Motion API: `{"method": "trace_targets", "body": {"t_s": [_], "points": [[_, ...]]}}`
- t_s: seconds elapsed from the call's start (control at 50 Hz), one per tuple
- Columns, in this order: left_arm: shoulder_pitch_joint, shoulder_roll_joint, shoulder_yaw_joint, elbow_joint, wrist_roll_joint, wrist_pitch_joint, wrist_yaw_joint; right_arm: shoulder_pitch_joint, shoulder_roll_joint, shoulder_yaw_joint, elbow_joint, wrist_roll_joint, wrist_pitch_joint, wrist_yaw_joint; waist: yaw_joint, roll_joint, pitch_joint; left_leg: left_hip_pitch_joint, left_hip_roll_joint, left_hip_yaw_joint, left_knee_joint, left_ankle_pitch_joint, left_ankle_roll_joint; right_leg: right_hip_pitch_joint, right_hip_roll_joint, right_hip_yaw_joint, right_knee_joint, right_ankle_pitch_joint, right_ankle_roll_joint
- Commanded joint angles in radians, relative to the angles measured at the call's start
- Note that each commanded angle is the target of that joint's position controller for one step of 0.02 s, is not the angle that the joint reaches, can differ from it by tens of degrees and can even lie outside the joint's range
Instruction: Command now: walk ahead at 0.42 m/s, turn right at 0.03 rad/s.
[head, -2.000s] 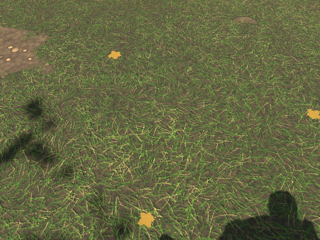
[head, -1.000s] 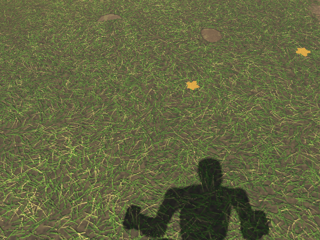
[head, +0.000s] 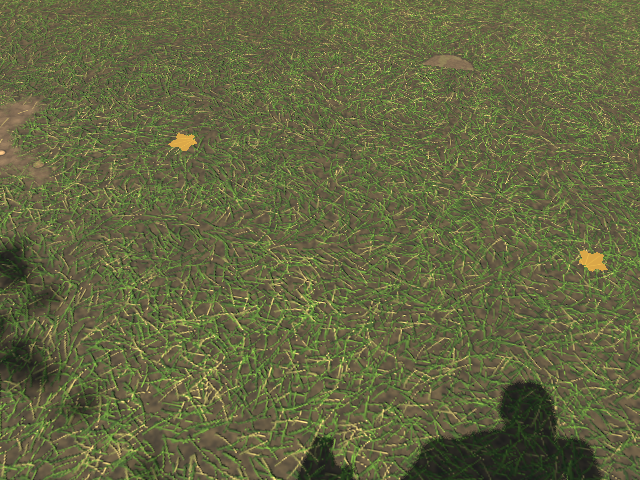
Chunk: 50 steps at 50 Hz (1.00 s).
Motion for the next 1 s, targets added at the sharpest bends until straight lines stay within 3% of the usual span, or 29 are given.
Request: {"method": "trace_targets", "body": {"t_s": [0.02,0.04,0.06,0.08,0.1,0.12,0.14,0.16,0.18,0.22,0.32,0.4,0.46,0.48,0.5,0.52,0.54,0.56,0.58,0.6,0.62,0.66,0.72,0.8,0.88,0.92,0.96,0.98,1.0], "points": [[-0.035,0.1,0.021,-0.07,-0.003,-0.025,-0.003,0.0,-0.15,-0.04,-0.04,-0.001,-0.009,0.002,0.031,0.144,0.041,-0.051,0.259,-0.183,-0.087,0.052,0.152,0.087,0.005,-0.032,-0.061,-0.005,-0.052],[0.046,0.118,0.031,-0.048,-0.002,-0.025,0.002,-0.006,-0.133,-0.032,-0.04,-0.008,-0.01,-0.001,0.071,0.13,0.005,-0.08,0.227,-0.142,0.0,0.161,0.127,0.201,0.011,-0.02,-0.068,-0.017,-0.076],[0.176,0.167,0.046,-0.026,0.0,-0.028,0.008,-0.025,-0.091,-0.016,-0.054,-0.019,-0.014,-0.005,0.128,0.031,-0.078,-0.156,0.156,-0.043,0.243,0.238,0.08,0.37,-0.092,0.128,-0.104,-0.035,-0.13],[0.282,0.292,0.078,-0.006,0.007,-0.022,0.004,-0.007,-0.065,-0.007,-0.107,-0.015,-0.034,-0.012,0.129,-0.246,-0.146,-0.473,0.005,0.097,0.586,0.049,-0.015,0.615,-0.28,0.549,-0.209,-0.169,-0.299],[0.31,0.229,0.063,0.0,-0.005,-0.023,-0.006,-0.047,-0.116,-0.017,-0.116,-0.008,-0.051,-0.018,0.152,-0.228,-0.116,-0.66,0.001,0.031,0.745,-0.223,-0.036,0.66,-0.334,0.758,-0.304,-0.321,-0.344],[0.269,0.174,0.045,-0.007,-0.003,-0.021,-0.003,-0.091,-0.147,-0.026,-0.117,0.012,-0.062,-0.01,0.138,-0.15,-0.022,-0.741,0.056,0.01,0.809,-0.164,-0.021,0.611,-0.324,0.675,-0.304,-0.342,-0.318],[0.243,0.147,0.037,-0.024,0.008,-0.016,0.002,-0.123,-0.131,-0.019,-0.113,0.007,-0.071,-0.004,0.133,-0.09,0.006,-0.74,0.084,0.023,0.807,-0.092,-0.015,0.559,-0.278,0.578,-0.305,-0.281,-0.297],[0.222,0.129,0.031,-0.032,0.01,-0.007,0.007,-0.151,-0.119,-0.018,-0.119,-0.011,-0.079,0.002,0.122,-0.047,0.041,-0.738,0.105,0.033,0.753,-0.034,-0.02,0.504,-0.245,0.512,-0.316,-0.184,-0.285],[0.207,0.117,0.024,-0.04,0.013,-0.002,0.015,-0.162,-0.112,-0.02,-0.121,-0.027,-0.083,0.006,0.103,-0.046,0.047,-0.694,0.123,0.035,0.697,0.014,-0.027,0.454,-0.211,0.454,-0.327,-0.09,-0.27],[0.201,0.116,0.022,-0.041,0.01,0.006,0.027,-0.163,-0.085,-0.015,-0.119,-0.036,-0.083,0.012,0.084,-0.078,0.038,-0.631,0.116,0.065,0.612,0.056,-0.057,0.392,-0.168,0.382,-0.344,0.048,-0.265],[0.249,0.158,0.036,-0.011,-0.003,0.018,0.057,-0.322,-0.025,0.012,-0.146,-0.027,-0.085,0.016,0.122,-0.075,0.058,-0.485,0.058,0.102,0.276,0.275,-0.106,0.254,-0.097,0.259,-0.327,0.206,-0.224],[0.31,0.159,0.04,0.012,-0.016,0.031,0.065,-0.401,-0.053,0.0,-0.155,-0.007,-0.092,0.027,0.139,-0.084,0.051,-0.372,0.025,0.071,0.134,0.368,-0.095,0.266,-0.126,0.328,-0.282,0.157,-0.195],[0.293,0.165,0.048,0.012,-0.015,0.041,0.068,-0.358,-0.093,-0.021,-0.144,-0.002,-0.096,0.023,0.094,-0.111,0.04,-0.288,0.034,0.055,0.09,0.285,-0.052,0.324,-0.155,0.383,-0.204,0.219,-0.163],[0.276,0.156,0.047,0.005,-0.012,0.043,0.066,-0.28,-0.115,-0.036,-0.125,-0.004,-0.099,0.018,0.048,-0.111,-0.001,-0.171,0.029,0.074,0.055,0.277,-0.024,0.316,-0.128,0.368,-0.124,0.319,-0.143],[0.263,0.128,0.038,-0.009,-0.002,0.044,0.06,-0.163,-0.145,-0.053,-0.104,-0.012,-0.1,0.009,-0.013,-0.092,-0.097,0.024,0.078,0.051,0.052,0.277,0.017,0.266,-0.073,0.333,0.043,0.345,-0.113],[0.27,0.062,0.015,-0.041,0.027,0.043,0.057,0.007,-0.205,-0.068,-0.091,-0.024,-0.092,-0.002,-0.071,0.033,-0.274,0.304,0.263,-0.136,0.086,0.189,0.081,0.126,-0.001,0.258,0.336,0.118,-0.082],[0.434,-0.014,-0.01,-0.061,-0.008,0.032,0.055,0.032,-0.254,-0.074,-0.056,-0.034,-0.08,0.009,0.022,0.378,-0.371,0.544,0.484,-0.618,-0.024,-0.003,0.242,-0.216,0.116,0.17,0.638,-0.441,-0.03],[0.411,0.101,0.011,-0.032,-0.03,0.033,0.059,0.002,-0.145,-0.056,-0.07,-0.021,-0.076,0.012,0.002,0.25,-0.273,0.457,0.471,-0.654,-0.078,-0.181,0.224,-0.321,0.025,0.186,0.757,-0.388,-0.019],[0.292,0.151,0.026,-0.046,-0.028,0.038,0.057,-0.047,-0.088,-0.041,-0.073,-0.016,-0.072,0.007,-0.021,0.141,-0.132,0.324,0.42,-0.461,-0.09,-0.131,0.181,-0.337,-0.011,0.156,0.764,-0.287,-0.015],[0.236,0.14,0.027,-0.058,-0.015,0.041,0.059,-0.09,-0.076,-0.035,-0.064,-0.021,-0.07,0.008,-0.002,0.071,-0.056,0.2,0.374,-0.331,-0.107,0.014,0.161,-0.306,-0.046,0.13,0.741,-0.219,-0.008],[0.198,0.129,0.029,-0.074,-0.003,0.042,0.055,-0.114,-0.059,-0.03,-0.051,-0.026,-0.068,0.01,0.015,0.075,-0.003,0.113,0.336,-0.244,-0.132,0.11,0.155,-0.288,-0.069,0.127,0.697,-0.181,-0.005],[0.199,0.089,0.026,-0.084,-0.011,0.054,0.045,-0.137,-0.051,-0.029,-0.032,-0.032,-0.077,0.008,0.046,0.124,0.026,0.017,0.298,-0.12,-0.188,0.191,0.148,-0.228,-0.099,0.107,0.651,-0.147,-0.003],[0.147,0.048,0.013,-0.115,-0.002,0.067,0.039,-0.137,-0.082,-0.043,0.003,-0.019,-0.089,0.008,0.053,0.098,0.061,-0.018,0.314,-0.021,-0.242,0.282,0.174,-0.263,-0.116,0.09,0.552,-0.106,0.012],[0.061,0.041,0.004,-0.139,0.002,0.055,0.017,-0.157,-0.124,-0.052,0.03,-0.018,-0.081,0.004,0.037,0.068,0.08,-0.003,0.285,0.137,-0.244,0.422,0.154,-0.239,-0.11,0.056,0.324,0.107,0.013],[-0.045,0.041,0.004,-0.183,0.009,0.043,-0.01,-0.116,-0.166,-0.059,0.066,-0.001,-0.056,-0.009,0.007,0.072,0.065,0.029,0.276,0.238,-0.159,0.641,0.106,-0.12,-0.058,-0.021,0.127,0.198,-0.011],[-0.042,0.066,0.017,-0.2,0.013,0.045,-0.018,-0.106,-0.19,-0.065,0.078,0.017,-0.045,-0.011,0.029,0.087,0.039,0.078,0.293,0.239,-0.08,0.74,0.09,-0.067,-0.023,-0.031,0.073,0.129,-0.044],[0.098,0.121,0.049,-0.17,0.023,0.047,-0.014,-0.121,-0.197,-0.066,0.079,0.031,-0.035,-0.015,0.119,0.077,-0.045,0.078,0.268,0.264,0.13,0.842,0.053,0.133,0.038,-0.055,-0.019,0.149,-0.093],[0.193,0.171,0.071,-0.146,0.027,0.052,0.002,-0.095,-0.163,-0.052,0.081,0.021,-0.035,-0.014,0.165,0.032,-0.103,-0.009,0.217,0.293,0.315,0.744,0.011,0.314,0.039,-0.038,-0.069,0.32,-0.124],[0.24,0.251,0.075,-0.151,0.043,0.06,0.028,-0.019,-0.064,-0.015,0.055,-0.043,-0.039,-0.006,0.122,-0.213,-0.228,-0.301,0.133,0.297,0.664,-0.008,-0.047,0.64,-0.224,0.254,0.044,0.888,-0.225]]}}
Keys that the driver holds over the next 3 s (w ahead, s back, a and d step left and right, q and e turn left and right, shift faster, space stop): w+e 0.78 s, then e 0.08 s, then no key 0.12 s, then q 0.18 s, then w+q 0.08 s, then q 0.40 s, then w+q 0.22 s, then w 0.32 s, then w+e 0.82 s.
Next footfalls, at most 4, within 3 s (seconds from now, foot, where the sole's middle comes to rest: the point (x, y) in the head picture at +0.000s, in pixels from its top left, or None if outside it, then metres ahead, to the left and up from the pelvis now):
0.06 right None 0.12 -0.12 -0.78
0.52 left None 0.45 0.05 -0.78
0.98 right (447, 437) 0.58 -0.29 -0.78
1.48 left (336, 409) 0.66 -0.06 -0.78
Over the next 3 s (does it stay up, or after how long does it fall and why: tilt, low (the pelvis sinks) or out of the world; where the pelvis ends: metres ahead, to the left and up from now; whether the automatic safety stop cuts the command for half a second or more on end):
stays up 1.21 -0.25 -0.01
